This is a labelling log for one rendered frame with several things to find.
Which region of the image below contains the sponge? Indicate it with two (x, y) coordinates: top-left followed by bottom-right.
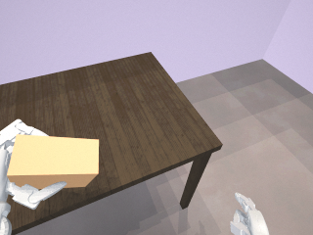
(7, 134), (99, 189)

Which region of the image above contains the robot left forearm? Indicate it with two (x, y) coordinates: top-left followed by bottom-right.
(0, 201), (12, 235)

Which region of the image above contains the robot right hand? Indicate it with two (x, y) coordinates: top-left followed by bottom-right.
(230, 192), (269, 235)

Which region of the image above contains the robot left hand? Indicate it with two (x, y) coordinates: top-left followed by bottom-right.
(0, 119), (67, 210)

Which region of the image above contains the table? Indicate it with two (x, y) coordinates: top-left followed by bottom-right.
(0, 52), (223, 235)

